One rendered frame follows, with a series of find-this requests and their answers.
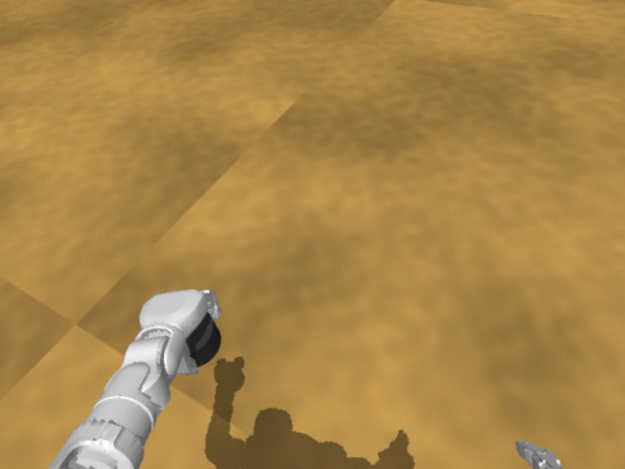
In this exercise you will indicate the left robot arm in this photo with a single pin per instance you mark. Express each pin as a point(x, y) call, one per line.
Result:
point(114, 434)

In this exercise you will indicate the tin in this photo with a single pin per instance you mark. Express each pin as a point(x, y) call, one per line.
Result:
point(204, 342)

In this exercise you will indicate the left robot hand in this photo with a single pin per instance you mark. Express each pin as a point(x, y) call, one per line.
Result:
point(184, 309)

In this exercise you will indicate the right robot hand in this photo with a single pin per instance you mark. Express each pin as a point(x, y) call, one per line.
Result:
point(537, 457)

